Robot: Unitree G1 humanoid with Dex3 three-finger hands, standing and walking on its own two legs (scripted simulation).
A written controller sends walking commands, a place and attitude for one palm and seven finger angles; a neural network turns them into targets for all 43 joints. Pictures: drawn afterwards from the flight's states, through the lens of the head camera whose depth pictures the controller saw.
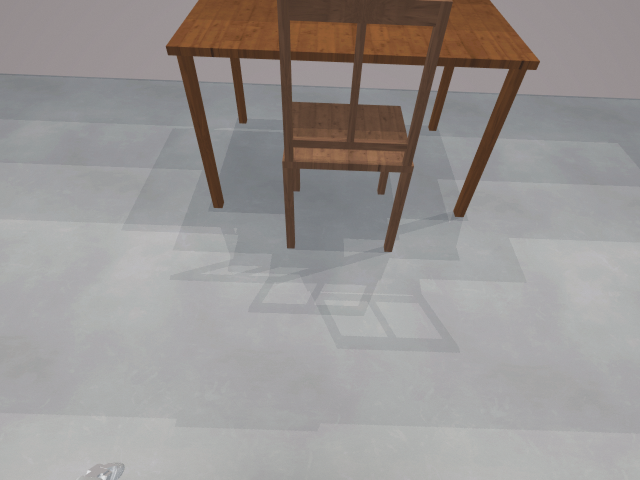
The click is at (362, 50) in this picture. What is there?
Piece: chair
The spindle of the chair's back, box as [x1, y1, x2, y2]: [347, 23, 366, 141]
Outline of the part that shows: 362,23 357,23 347,141 353,141 366,25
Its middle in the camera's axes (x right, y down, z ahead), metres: +0.10 -0.43 +1.11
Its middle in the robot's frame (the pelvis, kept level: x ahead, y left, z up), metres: +1.12 -0.04 -0.06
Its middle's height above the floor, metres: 0.71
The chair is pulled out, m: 0.00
